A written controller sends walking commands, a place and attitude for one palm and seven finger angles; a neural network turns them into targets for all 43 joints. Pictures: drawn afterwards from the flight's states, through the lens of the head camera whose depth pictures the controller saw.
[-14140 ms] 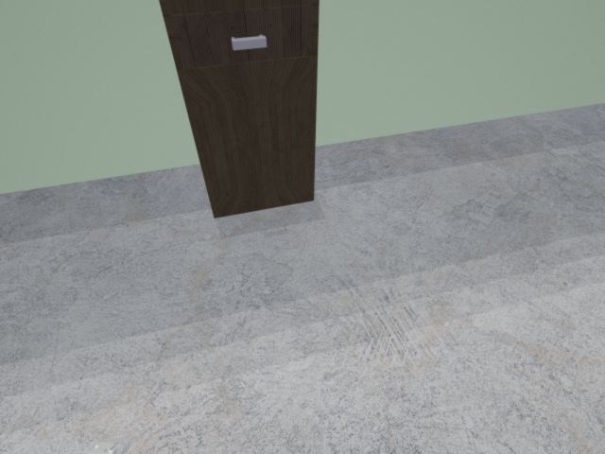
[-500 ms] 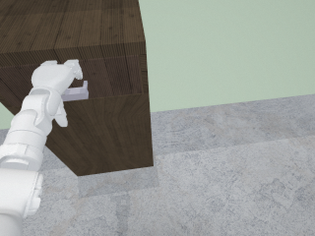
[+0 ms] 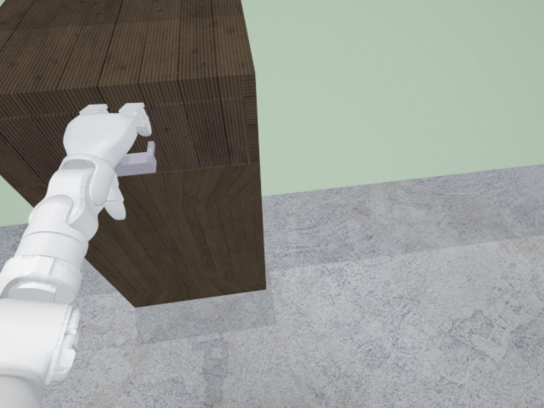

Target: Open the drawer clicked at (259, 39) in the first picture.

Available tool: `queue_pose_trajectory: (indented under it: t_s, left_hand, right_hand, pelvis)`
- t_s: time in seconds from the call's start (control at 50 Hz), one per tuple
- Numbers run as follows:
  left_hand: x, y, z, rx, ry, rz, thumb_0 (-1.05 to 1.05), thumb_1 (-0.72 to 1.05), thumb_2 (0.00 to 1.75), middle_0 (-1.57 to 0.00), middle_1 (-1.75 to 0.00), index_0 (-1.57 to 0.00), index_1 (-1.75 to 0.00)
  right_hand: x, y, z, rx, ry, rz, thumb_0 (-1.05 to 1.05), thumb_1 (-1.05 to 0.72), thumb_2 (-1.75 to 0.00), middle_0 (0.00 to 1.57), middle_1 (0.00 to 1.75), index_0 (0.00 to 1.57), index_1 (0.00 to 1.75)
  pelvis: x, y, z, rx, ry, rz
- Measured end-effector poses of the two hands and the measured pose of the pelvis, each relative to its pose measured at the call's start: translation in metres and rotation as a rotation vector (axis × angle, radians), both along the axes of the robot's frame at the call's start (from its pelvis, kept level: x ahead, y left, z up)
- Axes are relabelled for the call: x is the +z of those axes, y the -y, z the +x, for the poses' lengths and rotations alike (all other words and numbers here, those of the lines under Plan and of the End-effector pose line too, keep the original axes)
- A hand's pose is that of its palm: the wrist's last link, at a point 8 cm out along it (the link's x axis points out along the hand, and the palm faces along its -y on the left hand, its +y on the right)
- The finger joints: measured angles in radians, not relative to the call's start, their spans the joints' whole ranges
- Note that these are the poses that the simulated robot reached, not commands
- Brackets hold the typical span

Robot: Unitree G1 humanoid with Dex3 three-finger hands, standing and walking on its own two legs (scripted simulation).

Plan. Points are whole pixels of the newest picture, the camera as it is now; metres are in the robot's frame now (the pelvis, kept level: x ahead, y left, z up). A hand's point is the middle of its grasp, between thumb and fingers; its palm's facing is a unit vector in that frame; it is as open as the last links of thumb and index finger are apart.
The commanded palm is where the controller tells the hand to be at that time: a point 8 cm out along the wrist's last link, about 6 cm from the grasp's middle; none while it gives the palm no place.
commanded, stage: move the hooked fingers above the handle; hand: left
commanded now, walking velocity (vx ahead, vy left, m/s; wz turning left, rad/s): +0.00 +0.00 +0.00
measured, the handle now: (124, 156) +0.53 +0.28 +0.04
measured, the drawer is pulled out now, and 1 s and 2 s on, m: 0.00 0.00 0.00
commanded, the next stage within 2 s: lift the fingers back up to retry in 1.42 s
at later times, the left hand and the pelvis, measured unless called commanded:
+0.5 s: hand (127, 149) +0.49 +0.24 +0.10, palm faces +0.03 -0.04 -1.00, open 13.8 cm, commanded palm +0.46 +0.28 +0.16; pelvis +0.00 +0.00 +0.00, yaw -1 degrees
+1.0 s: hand (113, 172) +0.45 +0.25 +0.09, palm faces -0.08 -0.01 -1.00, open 13.8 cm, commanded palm +0.45 +0.27 +0.16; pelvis +0.00 +0.00 +0.00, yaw +1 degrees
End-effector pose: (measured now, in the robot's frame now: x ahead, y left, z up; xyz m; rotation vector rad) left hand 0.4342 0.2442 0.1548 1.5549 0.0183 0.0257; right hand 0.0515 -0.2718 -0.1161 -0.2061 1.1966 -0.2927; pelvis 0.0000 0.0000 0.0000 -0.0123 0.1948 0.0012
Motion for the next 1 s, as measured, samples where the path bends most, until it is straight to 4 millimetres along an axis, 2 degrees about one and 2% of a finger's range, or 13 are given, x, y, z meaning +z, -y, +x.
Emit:
queue_pose_trajectory:
  t_s: [0.06,0.12,0.2,0.26,0.36,0.44,0.52,0.62,0.68,0.76,0.84,0.9,1.0]
  left_hand:
    - [0.006,-0.003,0.008,0.043,0.051,0.006,0.0,-0.49,0.3,-0.32,-1.2,-0.32,-1.2]
    - [0.012,-0.014,0.014,0.132,0.059,0.028,0.0,-0.49,0.3,-0.32,-1.2,-0.32,-1.2]
    - [0.01,-0.032,0.013,0.239,-0.021,0.056,0.0,-0.49,0.3,-0.32,-1.2,-0.32,-1.2]
    - [0.001,-0.038,0.009,0.247,-0.112,0.062,0.0,-0.49,0.3,-0.32,-1.2,-0.31,-1.2]
    - [-0.013,-0.018,0.012,0.092,-0.154,0.032,0.0,-0.49,0.3,-0.32,-1.2,-0.32,-1.2]
    - [-0.012,0.001,0.022,-0.017,-0.057,-0.009,0.0,-0.49,0.3,-0.32,-1.2,-0.32,-1.2]
    - [-0.005,0.003,0.031,-0.004,0.039,-0.024,0.0,-0.49,0.3,-0.39,-1.24,-0.32,-1.2]
    - [-0.003,0.005,0.032,0.074,0.053,0.003,0.0,-0.49,0.3,-0.41,-1.25,-0.35,-1.23]
    - [0.003,-0.008,0.028,0.166,0.028,0.012,0.0,-0.49,0.3,-0.39,-1.24,-0.35,-1.24]
    - [0.009,-0.036,0.016,0.268,-0.035,0.029,0.0,-0.49,0.3,-0.36,-1.22,-0.34,-1.22]
    - [0.003,-0.055,0.0,0.265,-0.125,0.067,0.0,-0.49,0.3,-0.34,-1.21,-0.33,-1.21]
    - [-0.006,-0.048,-0.007,0.171,-0.161,0.067,0.0,-0.49,0.3,-0.33,-1.2,-0.32,-1.21]
    - [-0.013,-0.011,-0.004,-0.032,-0.08,0.001,0.0,-0.49,0.3,-0.33,-1.2,-0.32,-1.2]
  right_hand:
    - [0.001,0.002,0.005,0.003,0.029,-0.001,0.01,-0.9,-0.9,0.2,0.3,0.21,0.3]
    - [-0.001,0.001,0.006,0.001,0.04,0.01,0.01,-0.9,-0.9,0.2,0.3,0.21,0.3]
    - [-0.004,0.0,0.001,-0.009,0.026,0.028,0.01,-0.9,-0.9,0.2,0.3,0.21,0.3]
    - [-0.004,0.0,-0.006,-0.017,0.002,0.026,0.01,-0.9,-0.9,0.2,0.3,0.21,0.3]
    - [-0.001,0.005,-0.016,-0.017,-0.045,-0.013,0.01,-0.9,-0.9,0.21,0.3,0.21,0.3]
    - [0.001,0.011,-0.022,-0.03,-0.063,-0.039,0.01,-0.9,-0.9,0.2,0.3,0.21,0.3]
    - [-0.003,0.011,-0.027,-0.043,-0.072,-0.03,0.01,-0.9,-0.9,0.2,0.3,0.21,0.3]
    - [-0.011,0.004,-0.027,-0.055,-0.071,0.025,0.01,-0.9,-0.9,0.2,0.3,0.21,0.3]
    - [-0.013,-0.002,-0.023,-0.069,-0.051,0.05,0.01,-0.9,-0.9,0.2,0.3,0.21,0.3]
    - [-0.01,-0.005,-0.015,-0.071,-0.021,0.059,0.01,-0.9,-0.9,0.2,0.3,0.21,0.3]
    - [-0.004,-0.001,-0.007,-0.041,-0.006,0.031,0.01,-0.9,-0.9,0.21,0.3,0.21,0.3]
    - [0.001,0.006,-0.001,-0.003,-0.008,-0.01,0.01,-0.9,-0.9,0.21,0.3,0.21,0.3]
    - [0.007,0.015,0.008,0.029,0.003,-0.068,0.01,-0.9,-0.9,0.2,0.3,0.21,0.3]
  pelvis:
    - [-0.001,0.0,-0.004,-0.008,-0.012,0.002]
    - [-0.001,0.001,-0.005,-0.018,-0.023,0.005]
    - [0.0,0.002,-0.003,-0.027,-0.027,0.007]
    - [0.001,0.004,-0.001,-0.022,-0.023,0.007]
    - [0.0,0.005,0.001,-0.005,-0.023,0.002]
    - [-0.003,0.005,0.002,-0.007,-0.043,-0.002]
    - [-0.005,0.003,0.003,-0.019,-0.064,-0.002]
    - [-0.004,0.002,0.004,-0.038,-0.061,0.004]
    - [-0.002,0.003,0.004,-0.049,-0.049,0.009]
    - [0.001,0.005,0.005,-0.049,-0.032,0.01]
    - [0.002,0.006,0.004,-0.027,-0.017,0.005]
    - [0.002,0.005,0.002,-0.002,-0.008,0.0]
    - [-0.002,0.002,-0.001,0.014,-0.015,-0.006]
